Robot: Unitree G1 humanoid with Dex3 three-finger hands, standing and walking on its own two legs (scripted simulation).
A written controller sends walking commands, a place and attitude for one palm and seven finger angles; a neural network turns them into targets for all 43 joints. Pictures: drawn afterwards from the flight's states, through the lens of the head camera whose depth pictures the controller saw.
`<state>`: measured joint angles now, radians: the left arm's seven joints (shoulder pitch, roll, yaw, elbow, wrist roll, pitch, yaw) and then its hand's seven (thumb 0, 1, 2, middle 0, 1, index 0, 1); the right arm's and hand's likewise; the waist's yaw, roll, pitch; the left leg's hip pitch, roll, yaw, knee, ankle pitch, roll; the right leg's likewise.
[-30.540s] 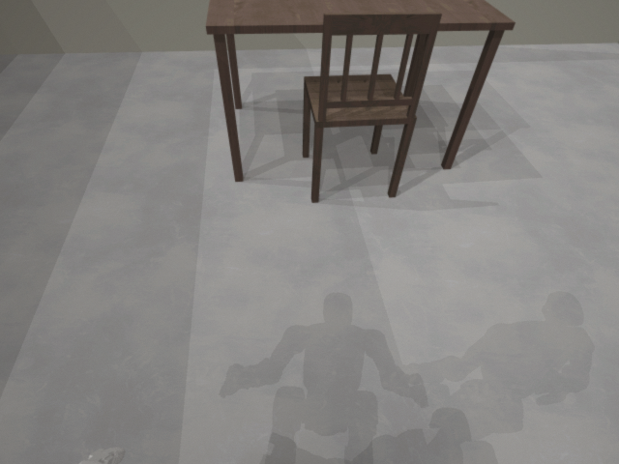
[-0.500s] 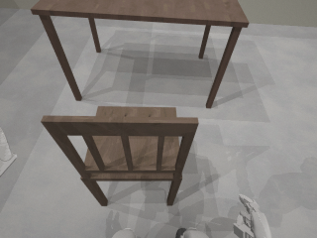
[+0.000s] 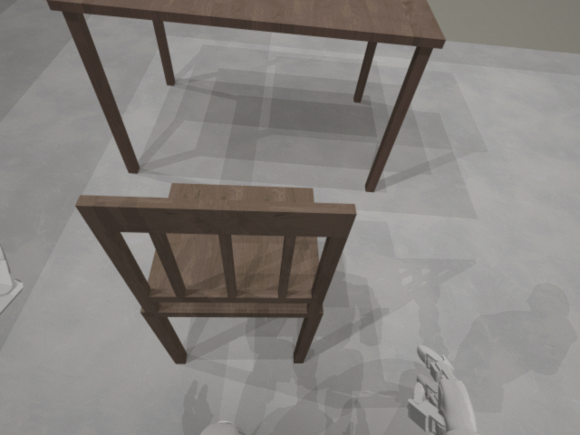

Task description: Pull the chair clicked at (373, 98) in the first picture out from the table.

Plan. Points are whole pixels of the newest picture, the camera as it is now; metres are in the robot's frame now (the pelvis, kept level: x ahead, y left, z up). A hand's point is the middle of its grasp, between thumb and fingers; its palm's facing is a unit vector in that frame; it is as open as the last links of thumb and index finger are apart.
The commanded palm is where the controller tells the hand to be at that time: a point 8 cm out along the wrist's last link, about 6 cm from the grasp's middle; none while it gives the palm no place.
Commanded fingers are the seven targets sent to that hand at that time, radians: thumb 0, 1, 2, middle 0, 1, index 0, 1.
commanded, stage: step back with the hand held close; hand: left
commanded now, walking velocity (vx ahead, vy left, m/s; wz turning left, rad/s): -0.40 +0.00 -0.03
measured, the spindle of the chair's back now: (228, 266) +0.40 +0.15 -0.12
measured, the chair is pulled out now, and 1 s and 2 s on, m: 0.62 0.62 0.62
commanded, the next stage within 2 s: stop stepping back and stand still in 0.10 s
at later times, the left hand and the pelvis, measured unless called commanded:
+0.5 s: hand (52, 434) +0.10 +0.20 +0.16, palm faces +0.35 -0.81 -0.47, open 7.4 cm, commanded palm +0.04 +0.25 +0.18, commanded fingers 0.00 0.90 0.90 -0.20 -0.30 -0.20 -0.30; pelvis -0.10 -0.05 +0.00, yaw -2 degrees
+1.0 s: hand out of the picture -0.01 +0.20 +0.19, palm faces +0.44 -0.74 -0.51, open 7.4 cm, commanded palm -0.08 +0.25 +0.18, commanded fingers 0.00 0.90 0.90 -0.20 -0.30 -0.20 -0.30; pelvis -0.20 -0.06 +0.00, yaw +3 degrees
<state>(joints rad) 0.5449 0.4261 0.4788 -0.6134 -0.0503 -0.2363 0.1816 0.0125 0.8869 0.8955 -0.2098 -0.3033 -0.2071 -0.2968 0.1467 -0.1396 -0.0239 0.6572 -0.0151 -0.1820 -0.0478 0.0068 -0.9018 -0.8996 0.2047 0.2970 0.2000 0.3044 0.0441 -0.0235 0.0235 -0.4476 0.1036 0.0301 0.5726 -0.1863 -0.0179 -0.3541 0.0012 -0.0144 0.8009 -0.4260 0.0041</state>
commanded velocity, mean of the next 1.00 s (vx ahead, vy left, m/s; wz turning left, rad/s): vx -0.06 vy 0.01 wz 0.01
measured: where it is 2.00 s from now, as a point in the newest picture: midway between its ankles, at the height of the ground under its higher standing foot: outside the picture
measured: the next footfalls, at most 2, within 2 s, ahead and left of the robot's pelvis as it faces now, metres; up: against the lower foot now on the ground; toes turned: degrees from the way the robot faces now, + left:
right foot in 0.06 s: -0.05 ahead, -0.16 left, +0.00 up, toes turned -3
left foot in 0.32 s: -0.03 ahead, +0.06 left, +0.01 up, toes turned -3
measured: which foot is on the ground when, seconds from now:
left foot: down 0.00-0.14, up 0.16-0.30, down 0.32-1.00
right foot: up 0.00-0.04, down 0.06-0.84, up 0.86-0.96, down 0.98-1.00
